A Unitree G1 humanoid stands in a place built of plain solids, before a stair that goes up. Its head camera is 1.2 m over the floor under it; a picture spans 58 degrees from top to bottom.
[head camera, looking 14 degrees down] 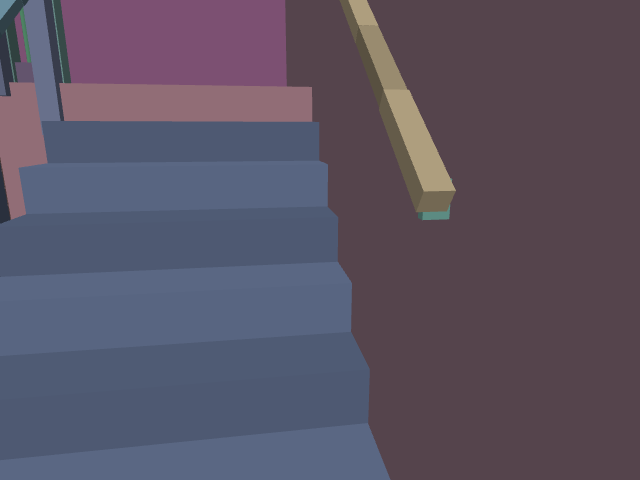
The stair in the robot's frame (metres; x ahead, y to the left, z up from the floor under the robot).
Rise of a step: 0.18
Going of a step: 0.24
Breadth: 1.20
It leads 9 degrees to the left of straight ahead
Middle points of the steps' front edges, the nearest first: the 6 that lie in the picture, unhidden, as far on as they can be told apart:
1.04 0.45 0.53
1.28 0.49 0.71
1.52 0.52 0.89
1.76 0.56 1.07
2.01 0.60 1.25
2.25 0.63 1.42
